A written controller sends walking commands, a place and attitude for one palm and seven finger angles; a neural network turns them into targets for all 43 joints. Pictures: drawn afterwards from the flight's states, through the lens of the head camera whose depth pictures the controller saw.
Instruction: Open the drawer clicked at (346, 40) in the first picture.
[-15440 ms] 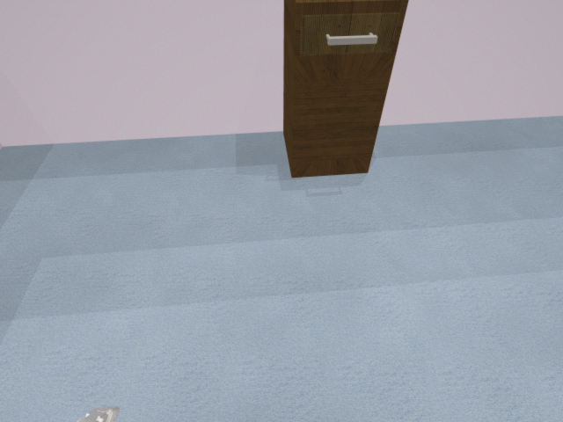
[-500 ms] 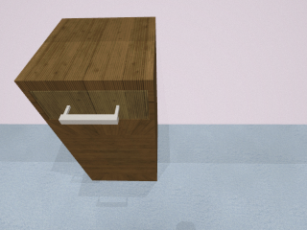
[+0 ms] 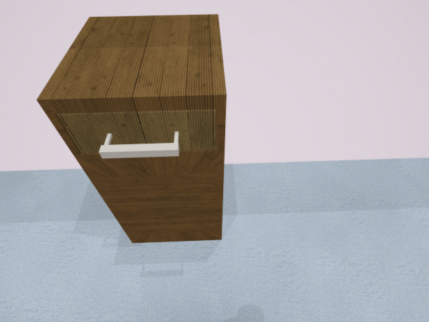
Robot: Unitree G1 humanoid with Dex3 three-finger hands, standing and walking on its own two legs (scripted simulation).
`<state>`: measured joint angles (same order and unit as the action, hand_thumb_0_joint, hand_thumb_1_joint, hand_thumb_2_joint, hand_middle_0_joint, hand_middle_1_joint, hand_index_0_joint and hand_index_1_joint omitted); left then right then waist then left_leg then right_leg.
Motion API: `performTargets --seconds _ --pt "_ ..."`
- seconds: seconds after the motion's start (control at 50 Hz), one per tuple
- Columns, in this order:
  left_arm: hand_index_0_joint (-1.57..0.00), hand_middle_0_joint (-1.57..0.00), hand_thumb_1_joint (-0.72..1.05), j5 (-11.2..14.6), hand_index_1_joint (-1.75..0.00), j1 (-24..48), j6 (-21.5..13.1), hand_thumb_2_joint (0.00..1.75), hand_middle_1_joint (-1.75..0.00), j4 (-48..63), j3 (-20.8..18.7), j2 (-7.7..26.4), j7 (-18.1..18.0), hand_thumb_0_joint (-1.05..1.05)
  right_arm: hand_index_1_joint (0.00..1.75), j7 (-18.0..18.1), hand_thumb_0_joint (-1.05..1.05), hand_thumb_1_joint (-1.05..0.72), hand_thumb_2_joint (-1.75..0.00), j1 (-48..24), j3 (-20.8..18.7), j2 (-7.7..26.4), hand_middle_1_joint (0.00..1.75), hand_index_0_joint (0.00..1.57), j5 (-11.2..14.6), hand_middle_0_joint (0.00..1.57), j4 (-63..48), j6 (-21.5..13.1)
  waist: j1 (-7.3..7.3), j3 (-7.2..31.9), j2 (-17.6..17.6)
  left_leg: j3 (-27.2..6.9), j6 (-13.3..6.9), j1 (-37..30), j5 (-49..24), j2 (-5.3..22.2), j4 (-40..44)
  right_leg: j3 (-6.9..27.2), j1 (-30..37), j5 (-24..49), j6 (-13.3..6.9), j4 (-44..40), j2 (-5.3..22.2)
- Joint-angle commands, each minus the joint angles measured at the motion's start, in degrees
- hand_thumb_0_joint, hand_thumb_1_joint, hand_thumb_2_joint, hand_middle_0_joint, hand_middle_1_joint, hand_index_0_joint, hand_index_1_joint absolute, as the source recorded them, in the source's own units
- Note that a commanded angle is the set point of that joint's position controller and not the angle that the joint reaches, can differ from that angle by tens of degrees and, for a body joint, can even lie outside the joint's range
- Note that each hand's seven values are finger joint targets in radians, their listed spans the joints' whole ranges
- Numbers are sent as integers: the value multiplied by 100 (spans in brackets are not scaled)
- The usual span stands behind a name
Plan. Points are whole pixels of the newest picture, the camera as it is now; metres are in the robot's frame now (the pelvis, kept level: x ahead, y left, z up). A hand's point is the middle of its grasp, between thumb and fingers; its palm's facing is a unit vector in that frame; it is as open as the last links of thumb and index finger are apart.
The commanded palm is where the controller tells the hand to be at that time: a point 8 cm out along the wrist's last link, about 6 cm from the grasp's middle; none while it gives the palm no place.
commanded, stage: come to a stop and stand still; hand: left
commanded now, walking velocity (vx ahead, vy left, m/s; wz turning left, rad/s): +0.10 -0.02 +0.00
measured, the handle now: (141, 143) +0.52 +0.22 -0.02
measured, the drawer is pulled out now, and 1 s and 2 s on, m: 0.00 0.00 0.00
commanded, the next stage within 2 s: look again from close up in 1.14 s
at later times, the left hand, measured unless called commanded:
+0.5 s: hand out of the picture -0.03 +0.13 -0.17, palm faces +0.09 -0.98 -0.17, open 7.4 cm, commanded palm none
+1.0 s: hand out of the picture +0.02 +0.19 -0.18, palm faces +0.03 -0.98 -0.20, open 7.4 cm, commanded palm none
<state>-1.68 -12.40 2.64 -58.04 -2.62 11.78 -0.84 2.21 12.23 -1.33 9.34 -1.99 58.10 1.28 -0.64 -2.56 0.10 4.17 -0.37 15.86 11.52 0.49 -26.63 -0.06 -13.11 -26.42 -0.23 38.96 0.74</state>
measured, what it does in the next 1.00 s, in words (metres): steps on the spot: right foot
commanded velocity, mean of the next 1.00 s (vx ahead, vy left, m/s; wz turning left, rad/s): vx -0.01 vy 0.03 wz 0.00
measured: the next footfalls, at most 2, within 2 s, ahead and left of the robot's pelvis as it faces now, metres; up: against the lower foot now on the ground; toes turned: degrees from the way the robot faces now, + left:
right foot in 0.04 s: -0.02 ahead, -0.11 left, +0.00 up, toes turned -2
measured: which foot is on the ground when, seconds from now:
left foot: down 0.00-1.00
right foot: up 0.00-0.02, down 0.04-1.00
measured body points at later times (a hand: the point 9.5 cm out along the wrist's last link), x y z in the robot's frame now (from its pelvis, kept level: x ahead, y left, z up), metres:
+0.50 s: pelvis +0.02 -0.02 +0.00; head +0.05 -0.03 +0.45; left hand -0.03 +0.18 -0.16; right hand +0.02 -0.23 -0.17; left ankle +0.02 +0.12 -0.74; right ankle -0.06 -0.11 -0.74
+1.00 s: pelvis -0.01 +0.01 +0.00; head -0.01 +0.02 +0.45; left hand +0.01 +0.24 -0.16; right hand +0.03 -0.22 -0.15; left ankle +0.02 +0.11 -0.74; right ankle -0.06 -0.11 -0.74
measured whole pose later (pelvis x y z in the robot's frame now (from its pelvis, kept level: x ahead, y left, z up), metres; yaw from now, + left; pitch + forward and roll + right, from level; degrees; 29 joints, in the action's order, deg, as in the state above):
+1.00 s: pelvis -0.01 +0.01 +0.00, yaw +1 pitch -1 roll +0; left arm -1.4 -16.5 0.0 -56.1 0.3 10.4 -2.1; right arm 1.0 15.2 0.3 9.8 -1.1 57.3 0.3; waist 0.0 -0.7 0.8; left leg 3.3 -2.3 17.6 13.6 -0.3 -31.6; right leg -2.3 -9.0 -20.6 -0.3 30.2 0.4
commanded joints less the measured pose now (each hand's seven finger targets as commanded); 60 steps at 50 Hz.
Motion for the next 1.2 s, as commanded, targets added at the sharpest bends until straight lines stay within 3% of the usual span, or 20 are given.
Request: performTargets --seconds 0.0,0.02,0.04,0.06,0.16,0.2,0.24,0.38,0.44,0.56,0.58,0.6,0.62,0.66,0.7,0.74,0.76,0.82,0.98,1.18 --pt "-20 -20 90 -6 -30 -950 -101 90 -30 -67 -21 300 37 0 30 1 0 -90 -90 476 -210 845 30 20 37 20 -25 -29 130 155 89 -989 -220 319 1284 767 635 163 891 752 -157 -2134 157" --pt "-20 -20 90 -26 -30 -1069 -131 90 -30 -106 -59 535 -6 0 30 -10 0 -90 -90 415 -133 554 30 20 77 20 -76 -43 198 31 890 -388 3 804 1343 245 -187 1112 898 26 -444 -2545 802" --pt "-20 -20 90 17 -30 -948 -155 90 -30 -89 -54 738 -30 0 30 -61 0 -90 -90 234 -49 400 30 20 69 20 -142 -46 192 -196 1224 -59 65 850 1280 132 -643 1523 470 -643 -680 -2979 1304" --pt "-20 -20 90 45 -30 -815 -214 90 -30 -60 -43 657 -47 0 30 -93 0 -90 -90 70 -44 466 30 20 33 20 -129 -50 223 -335 1097 -171 45 816 1302 238 -989 1626 191 -725 -800 -3063 1328" --pt "-20 -20 90 54 -30 -855 -363 90 -30 -207 11 358 -52 0 30 -69 0 -90 -90 545 31 262 30 20 75 20 209 -143 28 -610 342 -222 17 415 766 330 -865 1035 105 1444 -871 -2416 1171" --pt "-20 -20 90 83 -30 -895 -389 90 -30 -299 47 258 -65 0 30 -31 0 -90 -90 858 72 225 30 20 92 20 380 -189 -50 -527 72 -262 3 -328 -237 366 -107 702 -139 2048 -640 -2022 969" --pt "-20 -20 90 110 -30 -1140 -366 90 -30 -401 91 56 -86 0 30 29 0 -90 -90 1028 76 361 30 20 119 20 526 -235 43 -439 -245 -524 -114 -799 -1425 562 58 356 -228 2294 -319 -1733 486" --pt "-20 -20 90 101 -30 -1429 -280 90 -30 -517 68 98 -226 0 30 124 0 -90 -90 918 61 379 30 20 173 20 451 -151 129 80 -162 -414 -121 -924 -2647 611 -179 297 399 3863 -166 -1443 606" --pt "-20 -20 90 82 -30 -1400 -259 90 -30 -426 50 92 -255 0 30 119 0 -90 -90 913 4 414 30 20 171 20 372 -123 105 276 -32 -413 -139 -963 -2738 633 -250 280 392 3900 -186 -1273 599" --pt "-20 -20 90 70 -30 -1268 -269 90 -30 -342 63 16 -247 0 30 85 0 -90 -90 777 -15 377 30 20 152 20 355 -112 102 313 235 -470 -149 -967 -2270 648 -105 285 306 3388 -183 -1352 556" --pt "-20 -20 90 9 -30 -1555 -495 90 -30 -350 86 206 -409 0 30 -12 0 -90 -90 48 -58 565 30 20 213 20 -183 -229 252 -200 701 -225 -46 -125 -1543 559 -1478 768 28 5848 207 -1814 862" --pt "-20 -20 90 18 -30 -1307 -555 90 -30 -17 67 406 -364 0 30 -107 0 -90 -90 248 -27 257 30 20 166 20 -396 -165 33 -114 1025 -418 -97 566 753 169 -1679 821 400 5906 21 -1673 1203" --pt "-20 -20 90 7 -30 -1178 -566 90 -30 28 129 311 -311 0 30 -107 0 -90 -90 189 -43 169 30 20 149 20 -332 -130 45 -131 593 -339 -102 504 1092 222 -1809 837 240 5482 -294 -1672 1264" --pt "-20 -20 90 -4 -30 -951 -565 90 -30 224 93 390 -298 0 30 -145 0 -90 -90 454 -2 172 30 20 139 20 -383 -125 -65 237 726 -191 -131 438 958 157 -1404 512 646 5157 -629 -1387 1062" --pt "-20 -20 90 48 -30 -796 -515 90 -30 329 120 427 -288 0 30 -131 0 -90 -90 626 6 255 30 20 148 20 -317 -171 -156 361 656 -157 -133 -165 205 108 -637 354 440 4362 -596 -1079 840" --pt "-20 -20 90 80 -30 -785 -413 90 -30 434 143 282 -270 0 30 -111 0 -90 -90 786 -7 482 30 20 107 20 -258 -234 -88 149 -244 -652 -316 -401 -910 481 -289 189 -69 2381 -353 -936 389" --pt "-20 -20 90 94 -30 -868 -357 90 -30 424 149 253 -271 0 30 -94 0 -90 -90 667 19 605 30 20 85 20 -288 -217 42 -129 -414 -911 -456 -62 -724 690 -107 141 -148 1416 -284 -1105 193" --pt "-20 -20 90 63 -30 -852 -302 90 -30 347 174 370 -201 0 30 -114 0 -90 -90 286 56 603 30 20 103 20 -375 -169 134 -810 -447 -1047 -401 665 738 535 365 230 -240 344 -280 -1481 170" --pt "-20 -20 90 56 -30 -858 -312 90 -30 328 205 407 -122 0 30 -116 0 -90 -90 417 46 810 30 20 90 20 -315 -237 126 -32 -198 -1217 -438 170 1056 635 768 97 30 534 -207 -1401 206" --pt "-20 -20 90 79 -30 -995 -371 90 -30 -27 256 371 -108 0 30 -83 0 -90 -90 496 110 713 30 20 149 20 19 -308 111 123 -16 -919 -395 -250 -276 538 462 215 144 1223 -177 -1640 415"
